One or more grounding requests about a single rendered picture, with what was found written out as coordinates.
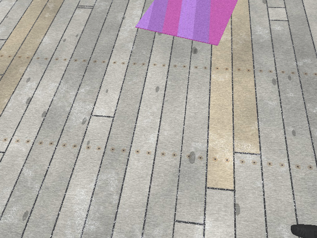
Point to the right robot hand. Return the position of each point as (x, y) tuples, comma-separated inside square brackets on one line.
[(304, 230)]

